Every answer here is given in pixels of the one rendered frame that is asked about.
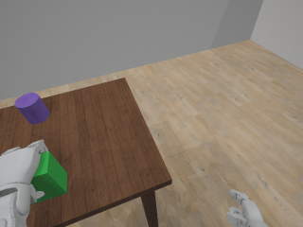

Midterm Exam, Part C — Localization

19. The table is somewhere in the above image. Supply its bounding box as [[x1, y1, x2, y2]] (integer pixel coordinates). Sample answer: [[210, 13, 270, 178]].
[[0, 78, 172, 227]]

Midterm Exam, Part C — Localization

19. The robot left hand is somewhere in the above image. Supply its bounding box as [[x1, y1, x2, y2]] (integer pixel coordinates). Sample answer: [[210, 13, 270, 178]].
[[0, 139, 48, 204]]

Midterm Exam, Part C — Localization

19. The sponge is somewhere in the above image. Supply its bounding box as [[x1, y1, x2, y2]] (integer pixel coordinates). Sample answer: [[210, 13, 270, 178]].
[[31, 151, 67, 205]]

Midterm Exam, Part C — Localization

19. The left robot forearm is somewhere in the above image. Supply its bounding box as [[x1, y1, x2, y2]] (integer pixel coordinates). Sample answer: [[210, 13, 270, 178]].
[[0, 183, 32, 227]]

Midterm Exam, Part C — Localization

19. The robot right hand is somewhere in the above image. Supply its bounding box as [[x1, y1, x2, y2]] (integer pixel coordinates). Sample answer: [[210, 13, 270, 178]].
[[226, 189, 264, 227]]

